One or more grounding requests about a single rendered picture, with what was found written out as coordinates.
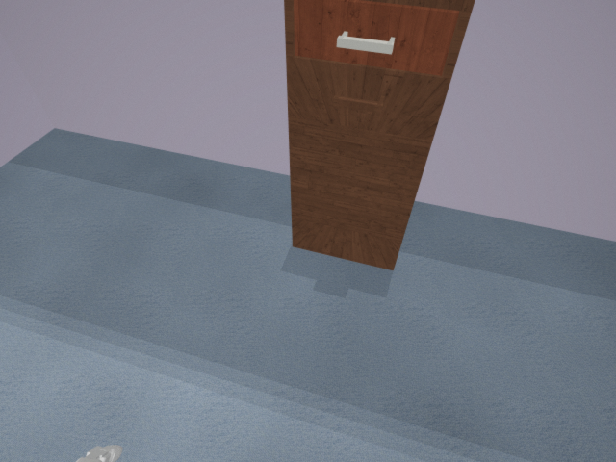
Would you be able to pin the drawer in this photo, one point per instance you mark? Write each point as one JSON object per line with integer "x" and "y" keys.
{"x": 422, "y": 35}

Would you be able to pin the handle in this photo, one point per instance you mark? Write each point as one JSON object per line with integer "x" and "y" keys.
{"x": 358, "y": 104}
{"x": 365, "y": 44}

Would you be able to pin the cabinet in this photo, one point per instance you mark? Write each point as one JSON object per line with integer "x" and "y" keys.
{"x": 355, "y": 174}

